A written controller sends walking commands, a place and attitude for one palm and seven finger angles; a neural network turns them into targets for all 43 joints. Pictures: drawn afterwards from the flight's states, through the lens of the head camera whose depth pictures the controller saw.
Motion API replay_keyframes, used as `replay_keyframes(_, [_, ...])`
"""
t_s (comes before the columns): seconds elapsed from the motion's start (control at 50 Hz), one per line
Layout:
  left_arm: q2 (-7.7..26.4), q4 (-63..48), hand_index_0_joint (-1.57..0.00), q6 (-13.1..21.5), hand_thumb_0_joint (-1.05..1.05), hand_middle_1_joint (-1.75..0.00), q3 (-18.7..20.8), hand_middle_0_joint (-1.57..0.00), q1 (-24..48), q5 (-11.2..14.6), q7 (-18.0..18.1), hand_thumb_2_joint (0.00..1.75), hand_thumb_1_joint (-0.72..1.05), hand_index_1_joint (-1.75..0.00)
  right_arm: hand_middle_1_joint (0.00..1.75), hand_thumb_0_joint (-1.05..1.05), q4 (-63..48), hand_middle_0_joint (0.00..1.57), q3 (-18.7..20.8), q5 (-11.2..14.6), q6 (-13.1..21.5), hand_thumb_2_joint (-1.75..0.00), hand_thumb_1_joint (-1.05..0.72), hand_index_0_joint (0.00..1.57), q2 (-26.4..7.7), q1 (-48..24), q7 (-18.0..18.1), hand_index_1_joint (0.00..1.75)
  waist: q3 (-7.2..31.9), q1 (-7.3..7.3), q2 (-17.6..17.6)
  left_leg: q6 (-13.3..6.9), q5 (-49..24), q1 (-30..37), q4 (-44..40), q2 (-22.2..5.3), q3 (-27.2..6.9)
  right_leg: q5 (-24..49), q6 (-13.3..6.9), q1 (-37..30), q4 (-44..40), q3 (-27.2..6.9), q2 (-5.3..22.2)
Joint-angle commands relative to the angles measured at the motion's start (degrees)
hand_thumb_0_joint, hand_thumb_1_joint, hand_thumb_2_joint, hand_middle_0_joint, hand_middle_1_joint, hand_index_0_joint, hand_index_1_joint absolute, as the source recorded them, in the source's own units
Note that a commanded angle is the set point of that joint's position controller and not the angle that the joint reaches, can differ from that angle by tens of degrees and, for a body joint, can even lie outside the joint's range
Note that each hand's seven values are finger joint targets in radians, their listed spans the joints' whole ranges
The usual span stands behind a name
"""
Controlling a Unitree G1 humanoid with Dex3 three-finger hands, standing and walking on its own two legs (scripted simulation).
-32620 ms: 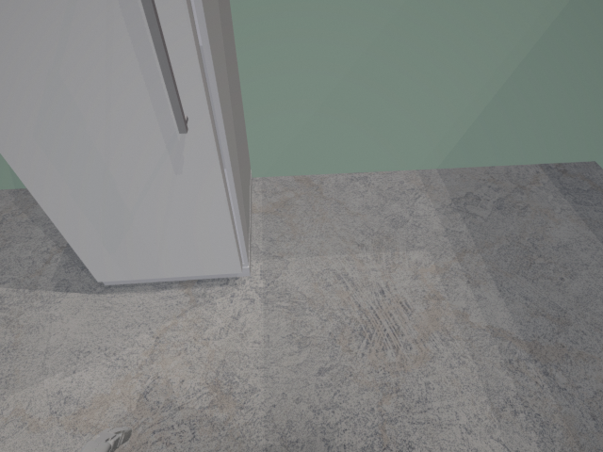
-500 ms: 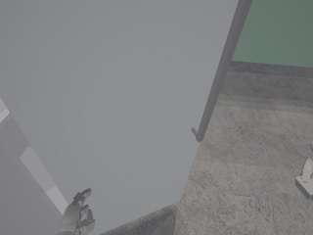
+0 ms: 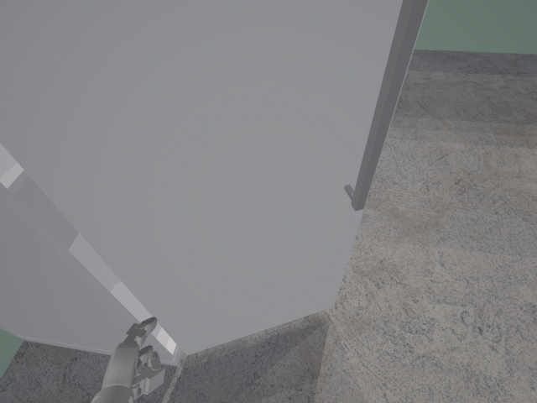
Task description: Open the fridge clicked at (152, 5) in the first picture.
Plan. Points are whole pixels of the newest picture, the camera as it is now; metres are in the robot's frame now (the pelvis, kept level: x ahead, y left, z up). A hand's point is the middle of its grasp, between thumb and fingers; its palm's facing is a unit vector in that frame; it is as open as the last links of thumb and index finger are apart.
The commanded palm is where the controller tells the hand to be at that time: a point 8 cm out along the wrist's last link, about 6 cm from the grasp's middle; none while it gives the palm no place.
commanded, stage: step back with the hand held close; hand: right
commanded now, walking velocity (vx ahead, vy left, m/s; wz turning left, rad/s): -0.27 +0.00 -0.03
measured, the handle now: (381, 89) +0.48 -0.14 +0.22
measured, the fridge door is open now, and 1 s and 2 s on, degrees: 64 64 64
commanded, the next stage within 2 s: stop stepping back and stand still in 0.84 s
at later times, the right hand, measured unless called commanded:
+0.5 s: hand out of the picture +0.12 -0.30 +0.17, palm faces +0.48 +0.76 -0.43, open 7.4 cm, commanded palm +0.05 -0.32 +0.18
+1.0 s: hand out of the picture +0.04 -0.28 +0.17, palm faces +0.31 +0.86 -0.40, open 7.4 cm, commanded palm -0.04 -0.33 +0.18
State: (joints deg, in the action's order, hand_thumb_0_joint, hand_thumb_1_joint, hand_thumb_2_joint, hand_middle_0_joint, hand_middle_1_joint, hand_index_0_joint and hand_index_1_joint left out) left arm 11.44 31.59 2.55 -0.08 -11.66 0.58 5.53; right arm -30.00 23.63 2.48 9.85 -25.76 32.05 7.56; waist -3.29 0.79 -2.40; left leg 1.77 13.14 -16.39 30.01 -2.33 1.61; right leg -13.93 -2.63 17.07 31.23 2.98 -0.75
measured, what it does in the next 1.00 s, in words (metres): walks backwards: left foot, then right foot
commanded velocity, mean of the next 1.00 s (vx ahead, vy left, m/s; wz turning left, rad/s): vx -0.30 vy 0.01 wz -0.02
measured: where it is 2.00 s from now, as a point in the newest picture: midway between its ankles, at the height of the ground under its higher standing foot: outside the picture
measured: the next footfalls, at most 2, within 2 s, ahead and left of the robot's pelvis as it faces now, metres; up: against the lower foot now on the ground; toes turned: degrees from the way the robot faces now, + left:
left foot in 0.66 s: -0.17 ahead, +0.12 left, +0.00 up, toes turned +3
right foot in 0.84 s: -0.04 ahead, -0.10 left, +0.00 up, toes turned +2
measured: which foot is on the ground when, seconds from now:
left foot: down 0.00-0.38, up 0.40-0.64, down 0.66-0.84, up 0.86-1.00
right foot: down 0.00-0.68, up 0.70-0.82, down 0.84-1.00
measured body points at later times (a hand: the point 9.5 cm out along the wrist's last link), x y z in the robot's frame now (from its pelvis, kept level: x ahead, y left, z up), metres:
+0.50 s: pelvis -0.08 -0.02 -0.01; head -0.06 -0.06 +0.44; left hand +0.09 +0.21 -0.07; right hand +0.09 -0.34 +0.20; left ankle -0.10 +0.14 -0.69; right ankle +0.03 -0.09 -0.73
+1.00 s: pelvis -0.19 -0.03 +0.00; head -0.16 -0.08 +0.45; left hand -0.02 +0.21 -0.05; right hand +0.02 -0.32 +0.19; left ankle -0.18 +0.11 -0.68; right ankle -0.08 -0.10 -0.73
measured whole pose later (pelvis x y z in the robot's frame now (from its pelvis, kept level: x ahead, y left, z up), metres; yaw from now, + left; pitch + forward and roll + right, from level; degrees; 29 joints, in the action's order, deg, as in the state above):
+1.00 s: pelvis -0.19 -0.03 +0.00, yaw +3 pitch -3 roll +4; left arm 9.8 33.3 8.0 -0.5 -9.2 -0.2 2.8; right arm -30.8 24.6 3.4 12.3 -26.3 26.7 6.8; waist -5.6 -1.4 -2.9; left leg 0.6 28.0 -23.4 53.2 3.0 -0.7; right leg -4.1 -3.7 19.3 25.7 1.0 0.6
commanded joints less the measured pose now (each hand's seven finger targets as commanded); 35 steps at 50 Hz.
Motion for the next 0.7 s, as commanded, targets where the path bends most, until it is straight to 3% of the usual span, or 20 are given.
replay_keyframes(0.0, [7.97, -9.11, -0.20, 4.47, 0.00, -0.30, 2.34, -0.20, 4.29, -0.26, 0.43, 0.90, 0.90, -0.30, 0.30, 0.00, -13.34, 0.20, 9.07, -0.01, 5.29, -0.90, -0.90, 0.20, -8.57, -2.42, 1.72, 0.30, 11.50, 1.33, 14.36, -1.21, -3.29, 9.67, 6.89, -0.65, -1.28, 12.63, -2.96, 4.83, -10.76, -11.82, 12.25])
replay_keyframes(0.06, [8.62, -8.15, -0.20, 5.82, 0.00, -0.30, 2.53, -0.20, 3.31, -0.34, 0.23, 0.90, 0.90, -0.30, 0.30, 0.00, -10.61, 0.20, 8.45, -0.57, 5.53, -0.90, -0.90, 0.20, -7.30, -4.45, 1.61, 0.30, 8.18, 1.01, 14.67, -1.27, 0.73, 10.87, 7.64, 0.07, -1.12, 0.28, -4.07, 11.04, -12.48, -13.09, 13.42])
replay_keyframes(0.12, [8.56, -7.80, -0.20, 6.17, 0.00, -0.30, 2.36, -0.20, 2.78, 0.18, -0.10, 0.90, 0.90, -0.30, 0.30, 0.00, -8.06, 0.20, 6.89, -0.74, 5.57, -0.90, -0.90, 0.20, -6.28, -6.33, 1.45, 0.30, 5.43, 0.23, 7.35, -1.86, -4.42, 9.59, 2.70, -1.33, -3.29, -8.40, -3.18, 13.65, -8.89, -12.12, 11.20])
replay_keyframes(0.16, [8.36, -7.40, -0.20, 6.06, 0.00, -0.30, 2.66, -0.20, 2.36, 0.10, -0.04, 0.90, 0.90, -0.30, 0.30, 0.00, -8.49, 0.20, 6.28, -1.00, 5.63, -0.90, -0.90, 0.20, -6.64, -8.37, 1.41, 0.30, 6.98, -0.26, 0.49, -3.48, -4.47, 4.98, -1.98, -4.39, -7.78, -11.62, -1.51, 9.95, -4.25, -9.88, 7.15])
replay_keyframes(0.2, [7.79, -7.12, -0.20, 5.85, 0.00, -0.30, 2.53, -0.20, 2.49, 0.01, -0.33, 0.90, 0.90, -0.30, 0.30, 0.00, -8.98, 0.20, 5.33, -0.63, 5.73, -0.90, -0.90, 0.20, -6.50, -9.14, 1.53, 0.30, 5.75, -0.72, -3.53, -6.25, 7.86, -4.31, -9.09, -8.80, -13.47, -15.18, -0.36, 5.71, 2.95, -7.73, 4.02])
replay_keyframes(0.24, [7.05, -5.49, -0.20, 5.60, 0.00, -0.30, 2.01, -0.20, 2.34, -0.26, -0.51, 0.90, 0.90, -0.30, 0.30, 0.00, -9.95, 0.20, 5.68, -0.52, 6.19, -0.90, -0.90, 0.20, -7.87, -9.50, 2.16, 0.30, 5.61, -0.81, -5.88, -8.81, 14.94, -11.86, -13.33, -13.73, -15.71, -12.88, 0.91, 0.20, 12.91, -5.51, 2.08])
replay_keyframes(0.28, [6.70, -5.40, -0.20, 5.54, 0.00, -0.30, 1.51, -0.20, 2.89, -0.41, -0.76, 0.90, 0.90, -0.30, 0.30, 0.00, -12.76, 0.20, 6.25, -0.47, 6.33, -0.90, -0.90, 0.20, -8.70, -9.54, 2.69, 0.30, 7.48, -0.95, -3.88, -9.01, 5.85, -9.67, -10.16, -14.33, -13.14, -8.87, 0.78, -0.94, 10.64, -5.82, 2.51])
replay_keyframes(0.32, [7.43, -7.05, -0.20, 6.01, 0.00, -0.30, 1.65, -0.20, 4.23, -0.34, -0.28, 0.90, 0.90, -0.30, 0.30, 0.00, -15.06, 0.20, 8.58, -0.45, 7.05, -0.90, -0.90, 0.20, -10.06, -7.24, 3.02, 0.30, 8.14, -0.55, 2.55, -5.22, 2.21, -6.20, -0.70, -7.37, -7.45, -5.45, -1.10, 1.22, -2.82, -11.06, 5.98])
replay_keyframes(0.34, [8.16, -7.96, -0.20, 6.35, 0.00, -0.30, 1.74, -0.20, 5.08, -0.26, -0.01, 0.90, 0.90, -0.30, 0.30, 0.00, -16.53, 0.20, 8.86, -0.45, 7.54, -0.90, -0.90, 0.20, -9.88, -6.75, 2.99, 0.30, 7.67, -0.27, 11.89, -2.68, 5.36, -4.32, 7.23, -2.08, -3.82, -8.44, -2.79, 5.29, -10.09, -16.96, 10.45])
replay_keyframes(0.36, [8.68, -8.42, -0.20, 6.88, 0.00, -0.30, 2.33, -0.20, 5.97, -0.45, 0.37, 0.90, 0.90, -0.30, 0.30, 0.00, -17.01, 0.20, 10.44, -1.04, 7.99, -0.90, -0.90, 0.20, -10.53, -6.56, 2.94, 0.30, 7.93, 0.24, 21.24, -1.10, 8.25, 2.77, 18.00, 2.28, -1.24, -17.72, -5.00, 13.37, -18.47, -23.96, 16.33])
replay_keyframes(0.4, [8.47, -7.26, -0.20, 7.68, 0.00, -0.30, 2.76, -0.20, 5.25, -1.00, 0.14, 0.90, 0.90, -0.30, 0.30, 0.00, -15.17, 0.20, 12.30, -2.01, 9.03, -0.90, -0.90, 0.20, -11.06, -9.74, 2.69, 0.30, 5.60, -0.60, 21.04, -0.65, 11.91, 10.77, 34.46, 4.90, -3.09, -32.91, -8.00, 27.02, -26.25, -26.43, 20.74])
replay_keyframes(0.42, [8.20, -6.74, -0.20, 7.69, 0.00, -0.30, 3.23, -0.20, 4.58, -0.96, -0.23, 0.90, 0.90, -0.30, 0.30, 0.00, -13.12, 0.20, 12.65, -1.94, 9.09, -0.90, -0.90, 0.20, -10.83, -9.82, 2.54, 0.30, 4.22, -0.53, 18.66, -0.99, 12.53, 8.39, 34.14, 4.78, -3.05, -27.71, -8.01, 25.86, -23.65, -24.27, 19.18])
replay_keyframes(0.46, [7.98, -6.15, -0.20, 8.86, 0.00, -0.30, 3.82, -0.20, 3.06, -0.59, -1.03, 0.90, 0.90, -0.30, 0.30, 0.00, -13.53, 0.20, 11.35, -1.12, 9.56, -0.90, -0.90, 0.20, -9.40, -8.06, 1.89, 0.30, 6.90, 0.20, 14.06, -0.88, 14.44, 1.39, 23.29, 4.15, -1.20, -15.00, -6.46, 10.36, -18.19, -19.16, 16.15])
replay_keyframes(0.5, [7.63, -4.99, -0.20, 9.34, 0.00, -0.30, 3.67, -0.20, 1.95, -0.10, -1.59, 0.90, 0.90, -0.30, 0.30, 0.00, -12.78, 0.20, 8.41, -0.28, 9.30, -0.90, -0.90, 0.20, -6.95, -4.22, 1.51, 0.30, 9.87, 0.60, 13.44, -1.36, 16.90, -1.20, 13.97, 4.91, 1.22, -13.46, -3.75, 0.43, -18.25, -17.03, 13.92])
replay_keyframes(0.54, [7.97, -4.73, -0.20, 9.70, 0.00, -0.30, 3.33, -0.20, 2.74, -0.19, -1.88, 0.90, 0.90, -0.30, 0.30, 0.00, -13.21, 0.20, 6.51, 0.37, 8.73, -0.90, -0.90, 0.20, -6.32, -5.31, 1.11, 0.30, 11.06, 0.68, 15.84, -1.90, 17.12, 1.57, 4.99, 5.42, 1.53, -12.93, -2.01, -1.83, -19.53, -16.75, 13.37])
replay_keyframes(0.56, [7.83, -4.26, -0.20, 9.87, 0.00, -0.30, 3.22, -0.20, 2.43, -0.31, -1.76, 0.90, 0.90, -0.30, 0.30, 0.00, -11.64, 0.20, 6.02, 0.60, 8.27, -0.90, -0.90, 0.20, -5.98, -4.27, 0.96, 0.30, 11.50, 0.78, 15.98, -2.07, 14.93, 2.75, -1.81, 4.66, 0.74, -7.84, -1.72, -4.33, -17.92, -16.57, 13.31])
replay_keyframes(0.6, [8.24, -3.33, -0.20, 9.37, 0.00, -0.30, 3.22, -0.20, 3.28, -0.29, -1.80, 0.90, 0.90, -0.30, 0.30, 0.00, -11.79, 0.20, 5.77, 0.84, 8.17, -0.90, -0.90, 0.20, -7.47, -7.94, 0.69, 0.30, 14.33, 0.77, 13.50, -2.48, 4.14, 7.05, -13.82, 3.29, 0.66, 0.72, 0.78, -7.57, -11.55, -13.78, 12.12])
replay_keyframes(0.62, [7.83, -3.18, -0.20, 8.79, 0.00, -0.30, 3.18, -0.20, 2.97, -0.20, -1.76, 0.90, 0.90, -0.30, 0.30, 0.00, -11.99, 0.20, 5.93, 0.86, 8.34, -0.90, -0.90, 0.20, -8.54, -8.90, 0.43, 0.30, 15.40, 0.51, 10.21, -2.84, -0.31, 7.58, -16.85, 1.72, 0.03, 4.05, 1.68, -9.06, -7.05, -11.50, 10.52])
replay_keyframes(0.66, [6.04, -2.78, -0.20, 7.56, 0.00, -0.30, 2.58, -0.20, 2.45, -0.10, -1.03, 0.90, 0.90, -0.30, 0.30, 0.00, -11.01, 0.20, 7.97, 0.91, 9.06, -0.90, -0.90, 0.20, -12.19, -9.02, 0.55, 0.30, 14.50, -0.22, -1.44, -6.40, -11.44, 0.20, -18.92, -8.72, -5.48, 1.67, 3.04, -11.71, 8.99, -5.26, 5.15])
replay_keyframes(0.68, [5.38, -4.16, -0.20, 7.67, 0.00, -0.30, 2.25, -0.20, 3.96, 0.22, -0.59, 0.90, 0.90, -0.30, 0.30, 0.00, -12.18, 0.20, 9.49, 1.78, 9.32, -0.90, -0.90, 0.20, -14.04, -9.67, 0.88, 0.30, 12.57, 0.48, -8.32, -8.59, -21.65, -1.41, -15.95, -13.70, -5.51, -6.20, 3.56, -7.48, 17.36, -1.41, 2.14])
